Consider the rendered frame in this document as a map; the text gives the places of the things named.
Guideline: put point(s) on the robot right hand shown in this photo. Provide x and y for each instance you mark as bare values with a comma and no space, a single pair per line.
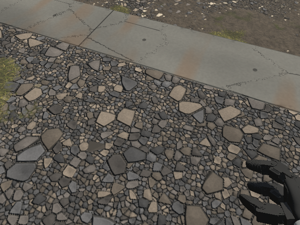
287,197

